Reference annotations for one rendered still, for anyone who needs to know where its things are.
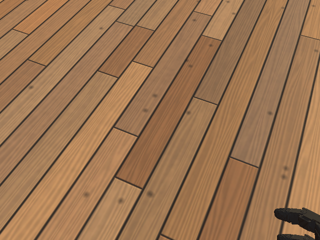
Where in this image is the robot right hand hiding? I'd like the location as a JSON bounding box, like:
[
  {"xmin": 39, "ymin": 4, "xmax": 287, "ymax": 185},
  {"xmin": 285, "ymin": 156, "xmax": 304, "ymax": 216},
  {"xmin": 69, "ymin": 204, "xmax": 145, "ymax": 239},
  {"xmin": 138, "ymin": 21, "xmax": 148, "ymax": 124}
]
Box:
[{"xmin": 274, "ymin": 207, "xmax": 320, "ymax": 240}]

